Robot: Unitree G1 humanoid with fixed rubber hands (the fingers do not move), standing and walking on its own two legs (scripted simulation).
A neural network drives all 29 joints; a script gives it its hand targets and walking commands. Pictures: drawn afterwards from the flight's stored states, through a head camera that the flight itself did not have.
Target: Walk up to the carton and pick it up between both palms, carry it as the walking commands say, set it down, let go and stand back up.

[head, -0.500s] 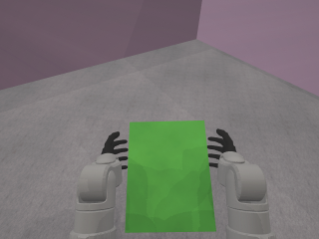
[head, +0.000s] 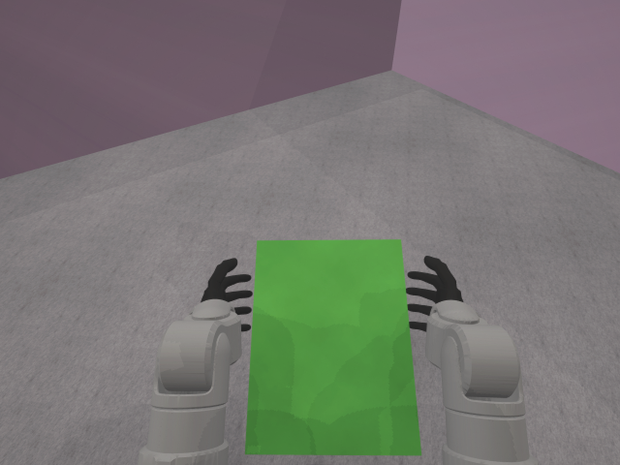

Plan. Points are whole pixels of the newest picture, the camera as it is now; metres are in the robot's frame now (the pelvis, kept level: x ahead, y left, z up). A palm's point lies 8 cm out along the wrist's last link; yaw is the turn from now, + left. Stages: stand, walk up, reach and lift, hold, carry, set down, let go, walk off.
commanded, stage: carry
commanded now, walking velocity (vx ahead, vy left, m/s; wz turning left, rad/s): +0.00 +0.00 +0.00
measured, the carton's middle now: (328, 344) +0.31 -0.01 -0.02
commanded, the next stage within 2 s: hold in 0.62 s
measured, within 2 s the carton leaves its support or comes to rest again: neither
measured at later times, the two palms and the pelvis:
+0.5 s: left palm (223, 318) +0.28 +0.12 +0.09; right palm (450, 318) +0.28 -0.15 +0.10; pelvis +0.00 -0.01 +0.00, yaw +0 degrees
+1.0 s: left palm (230, 329) +0.28 +0.12 +0.06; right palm (454, 338) +0.27 -0.15 +0.07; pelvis -0.01 +0.00 +0.00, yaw -5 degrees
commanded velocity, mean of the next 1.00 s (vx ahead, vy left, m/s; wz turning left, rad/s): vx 0.00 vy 0.00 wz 0.00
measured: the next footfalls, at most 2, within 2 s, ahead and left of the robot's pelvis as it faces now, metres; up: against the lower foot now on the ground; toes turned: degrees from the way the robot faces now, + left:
none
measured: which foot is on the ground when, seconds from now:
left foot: down 0.00-1.00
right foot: down 0.00-1.00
